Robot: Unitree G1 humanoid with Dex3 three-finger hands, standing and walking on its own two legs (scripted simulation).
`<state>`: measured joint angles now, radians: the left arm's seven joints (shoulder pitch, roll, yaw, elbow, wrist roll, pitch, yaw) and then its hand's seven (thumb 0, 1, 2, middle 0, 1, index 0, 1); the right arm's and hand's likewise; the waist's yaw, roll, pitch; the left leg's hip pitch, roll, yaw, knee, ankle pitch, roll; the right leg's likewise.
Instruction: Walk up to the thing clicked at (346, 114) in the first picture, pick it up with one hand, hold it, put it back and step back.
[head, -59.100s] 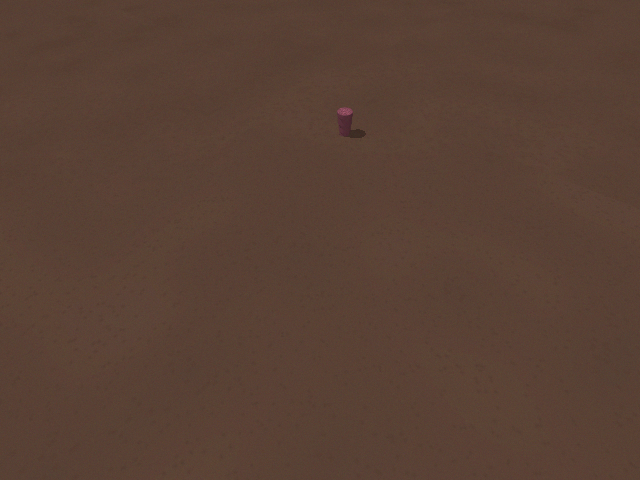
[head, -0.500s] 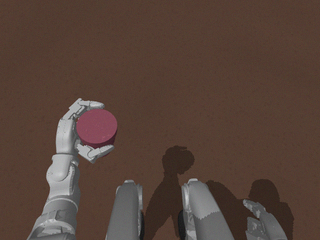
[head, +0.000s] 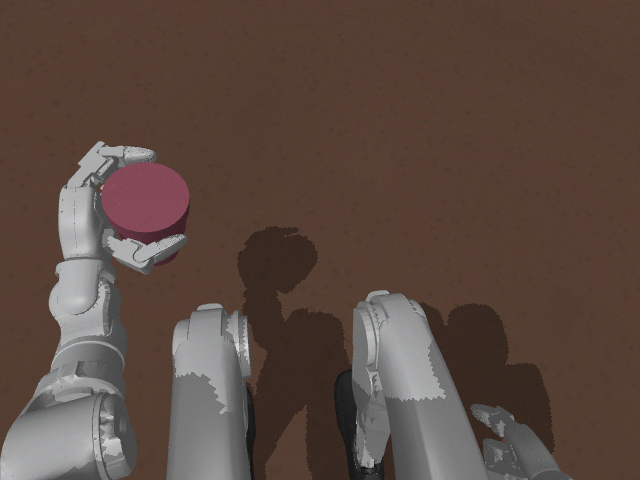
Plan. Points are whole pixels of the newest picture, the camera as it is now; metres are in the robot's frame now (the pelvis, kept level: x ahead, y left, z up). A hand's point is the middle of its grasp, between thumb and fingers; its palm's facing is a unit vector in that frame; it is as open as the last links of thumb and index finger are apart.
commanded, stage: crouch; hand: left
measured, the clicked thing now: (152, 224) +0.43 +0.20 -0.08
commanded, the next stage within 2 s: lower in 0.66 s
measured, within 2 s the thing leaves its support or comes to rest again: rests again in 1.92 s
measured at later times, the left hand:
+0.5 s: hand (155, 223) +0.46 +0.22 -0.13, palm faces +0.06 -1.00 -0.01, open 11.5 cm
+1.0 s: hand (168, 236) +0.46 +0.21 -0.20, palm faces +0.07 -1.00 +0.01, open 11.5 cm
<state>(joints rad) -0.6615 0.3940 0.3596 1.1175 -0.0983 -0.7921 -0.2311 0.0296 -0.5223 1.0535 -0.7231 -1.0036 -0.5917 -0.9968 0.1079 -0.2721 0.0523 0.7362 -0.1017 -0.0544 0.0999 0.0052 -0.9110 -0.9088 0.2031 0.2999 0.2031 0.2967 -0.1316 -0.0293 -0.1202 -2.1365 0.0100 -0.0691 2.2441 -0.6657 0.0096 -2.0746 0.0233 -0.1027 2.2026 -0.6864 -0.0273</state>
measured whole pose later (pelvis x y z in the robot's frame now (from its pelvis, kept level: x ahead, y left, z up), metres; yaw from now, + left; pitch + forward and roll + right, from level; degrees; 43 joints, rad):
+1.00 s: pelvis +0.00 +0.01 -0.08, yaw -7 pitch +23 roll -12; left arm -0.66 0.60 0.43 1.21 -0.13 -0.89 -0.19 0.02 -0.50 1.03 -0.72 -0.99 -0.59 -0.99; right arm -0.02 -0.33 0.26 0.69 -0.21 0.00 0.14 0.00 -0.91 -0.91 0.21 0.30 0.21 0.30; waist -0.21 -0.13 0.12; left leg -2.28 0.02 -0.20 2.55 -0.70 0.01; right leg -2.17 0.05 -0.23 2.41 -0.68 -0.01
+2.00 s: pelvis -0.01 +0.02 -0.09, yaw -12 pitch +14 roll -18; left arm -0.67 0.81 0.45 1.41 -0.12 -1.07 -0.08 0.02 -0.48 0.98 -0.74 -0.95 -0.63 -0.93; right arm -0.17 -0.37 0.51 0.58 -0.34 0.00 0.14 0.00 -0.91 -0.90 0.21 0.30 0.21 0.30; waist -0.25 -0.27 0.29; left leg -2.23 0.02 -0.34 2.65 -0.72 0.03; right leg -2.06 0.10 -0.33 2.40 -0.64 0.04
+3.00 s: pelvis -0.01 +0.02 -0.09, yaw -13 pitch +13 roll -18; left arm -0.64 0.86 0.53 1.29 -0.12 -1.04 -0.10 -0.02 -0.58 0.19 -0.24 -0.22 -0.23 -0.23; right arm -0.17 -0.37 0.51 0.56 -0.33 0.02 0.12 0.00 -0.91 -0.90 0.21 0.30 0.21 0.30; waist -0.24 -0.28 0.31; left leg -2.21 0.03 -0.35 2.65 -0.72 0.02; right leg -2.06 0.11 -0.34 2.39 -0.63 0.04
